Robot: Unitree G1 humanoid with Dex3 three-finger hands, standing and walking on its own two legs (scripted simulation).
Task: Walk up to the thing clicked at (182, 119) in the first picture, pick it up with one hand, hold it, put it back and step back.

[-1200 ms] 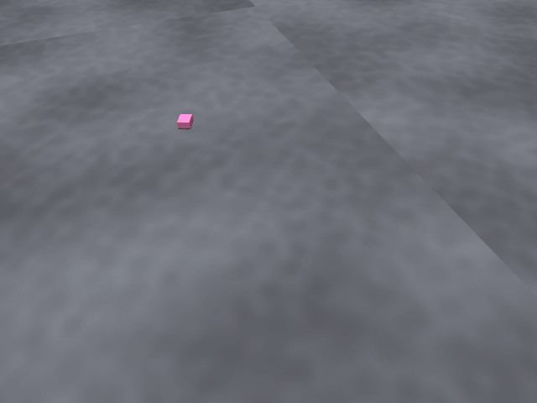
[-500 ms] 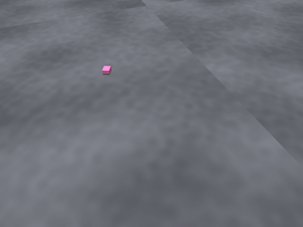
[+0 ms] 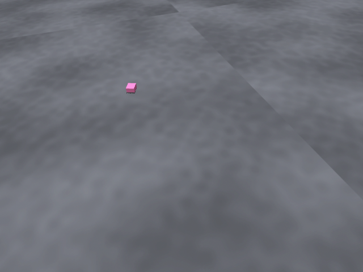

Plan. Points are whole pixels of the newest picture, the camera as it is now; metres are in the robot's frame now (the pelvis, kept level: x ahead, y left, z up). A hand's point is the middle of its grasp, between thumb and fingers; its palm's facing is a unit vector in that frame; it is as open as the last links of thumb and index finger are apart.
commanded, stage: walk up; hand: left
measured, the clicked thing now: (131, 87) +1.84 +0.56 -0.76
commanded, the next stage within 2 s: none
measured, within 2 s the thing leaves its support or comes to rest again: neither
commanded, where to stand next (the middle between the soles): +1.47 +0.38 m, yaw -4 degrees
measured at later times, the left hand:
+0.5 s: hand (41, 241) +0.25 +0.42 -0.15, palm faces -0.04 -0.93 -0.36, open 7.4 cm
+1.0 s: hand (82, 152) +0.54 +0.40 -0.13, palm faces -0.01 -0.92 -0.38, open 7.4 cm
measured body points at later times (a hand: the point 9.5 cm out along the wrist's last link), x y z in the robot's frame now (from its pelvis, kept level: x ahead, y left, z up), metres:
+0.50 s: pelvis +0.17 +0.13 -0.01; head +0.16 +0.15 +0.44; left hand +0.25 +0.47 -0.13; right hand +0.20 -0.19 -0.11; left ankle +0.17 +0.24 -0.74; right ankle +0.21 -0.01 -0.68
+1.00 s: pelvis +0.45 +0.13 -0.01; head +0.47 +0.11 +0.44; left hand +0.54 +0.44 -0.10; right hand +0.53 -0.19 -0.13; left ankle +0.45 +0.29 -0.67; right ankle +0.47 +0.01 -0.74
